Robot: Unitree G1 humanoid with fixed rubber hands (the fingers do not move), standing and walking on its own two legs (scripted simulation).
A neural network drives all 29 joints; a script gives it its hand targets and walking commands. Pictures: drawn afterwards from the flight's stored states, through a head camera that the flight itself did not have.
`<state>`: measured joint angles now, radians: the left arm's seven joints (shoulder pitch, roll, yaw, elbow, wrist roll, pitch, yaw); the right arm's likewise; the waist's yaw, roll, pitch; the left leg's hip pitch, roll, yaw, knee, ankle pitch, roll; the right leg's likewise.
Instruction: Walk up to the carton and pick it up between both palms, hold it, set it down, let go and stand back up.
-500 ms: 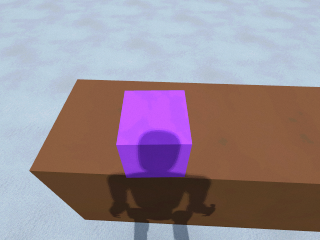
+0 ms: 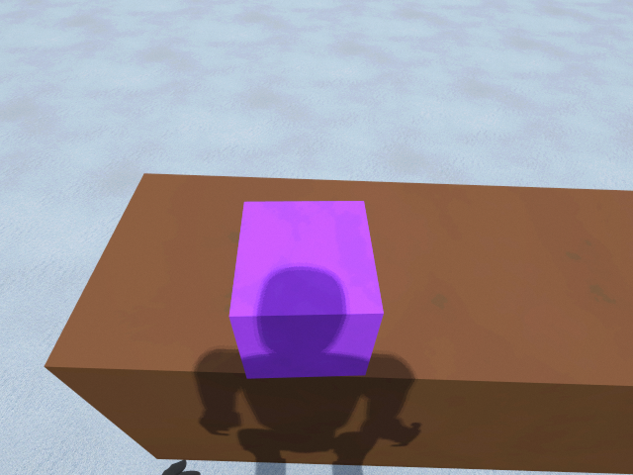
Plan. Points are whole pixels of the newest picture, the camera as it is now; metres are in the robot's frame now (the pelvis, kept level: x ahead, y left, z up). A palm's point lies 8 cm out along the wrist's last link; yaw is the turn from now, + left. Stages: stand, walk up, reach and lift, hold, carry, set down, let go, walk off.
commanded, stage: walk up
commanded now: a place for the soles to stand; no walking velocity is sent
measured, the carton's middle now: (305, 289) +0.41 +0.04 -0.04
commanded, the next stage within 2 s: stand in 0.40 s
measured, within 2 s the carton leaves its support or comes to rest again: neither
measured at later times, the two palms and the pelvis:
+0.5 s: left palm out of the picture +0.05 +0.21 -0.13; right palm out of the picture +0.05 -0.24 -0.12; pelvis -0.01 -0.02 +0.00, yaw +3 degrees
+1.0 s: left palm out of the picture +0.14 +0.23 -0.12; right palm out of the picture +0.14 -0.24 -0.12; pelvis -0.03 -0.02 -0.02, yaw +3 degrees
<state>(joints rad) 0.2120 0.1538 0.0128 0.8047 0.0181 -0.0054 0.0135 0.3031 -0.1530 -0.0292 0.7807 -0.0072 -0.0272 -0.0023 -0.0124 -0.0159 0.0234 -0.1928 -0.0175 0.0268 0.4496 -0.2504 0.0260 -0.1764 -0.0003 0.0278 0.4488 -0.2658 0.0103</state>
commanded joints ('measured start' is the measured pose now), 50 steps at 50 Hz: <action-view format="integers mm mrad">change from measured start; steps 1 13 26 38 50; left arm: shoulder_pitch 16 28 74 110 -106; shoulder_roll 78 89 101 109 144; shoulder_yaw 20 18 17 17 18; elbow -53 -27 -7 6 -295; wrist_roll -1 -6 -11 -13 -18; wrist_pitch -13 -11 -12 -12 399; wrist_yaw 5 3 0 1 -31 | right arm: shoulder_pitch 28 41 47 52 -244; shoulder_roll -88 -94 -101 -107 -52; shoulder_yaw -26 -22 -13 -7 -57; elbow -58 -20 22 45 124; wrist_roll -1 -5 -6 -7 39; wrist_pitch -18 -12 -8 -6 -45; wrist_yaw -5 -9 -11 -12 12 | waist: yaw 9 5 6 10 19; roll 14 13 12 18 84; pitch -46 -21 6 16 -249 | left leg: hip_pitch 23 9 -11 -32 -69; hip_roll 103 91 81 75 61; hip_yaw -104 -119 -142 -166 -19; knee -55 -63 -76 -79 46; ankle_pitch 276 205 146 137 149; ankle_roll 12 3 -3 -2 -38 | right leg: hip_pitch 15 11 3 9 -44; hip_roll -68 -75 -80 -84 3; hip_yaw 49 40 32 15 -3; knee -43 -80 -115 -120 66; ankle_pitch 207 157 97 74 166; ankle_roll -18 -28 -33 -37 -77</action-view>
